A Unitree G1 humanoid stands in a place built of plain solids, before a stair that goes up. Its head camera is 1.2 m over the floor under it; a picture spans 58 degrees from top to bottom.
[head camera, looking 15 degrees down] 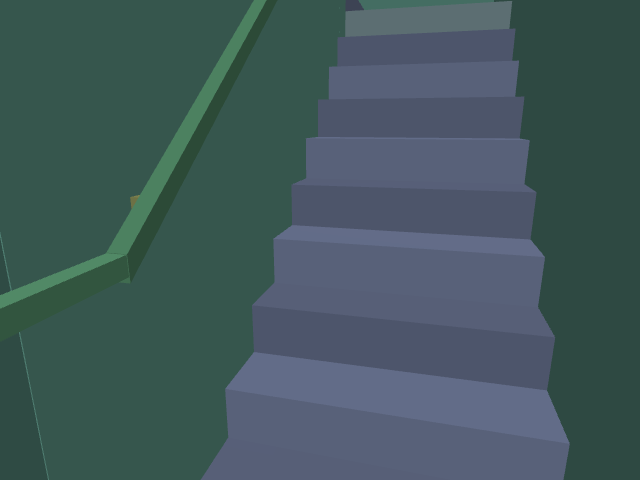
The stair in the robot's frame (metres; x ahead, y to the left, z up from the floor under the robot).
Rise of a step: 0.19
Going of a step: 0.24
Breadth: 1.00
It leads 14 degrees to the right of straight ahead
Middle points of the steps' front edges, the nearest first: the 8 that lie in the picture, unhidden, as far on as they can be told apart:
1.10 -0.18 0.38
1.33 -0.24 0.57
1.56 -0.30 0.75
1.80 -0.36 0.94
2.03 -0.42 1.13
2.26 -0.47 1.32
2.50 -0.54 1.51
2.72 -0.59 1.71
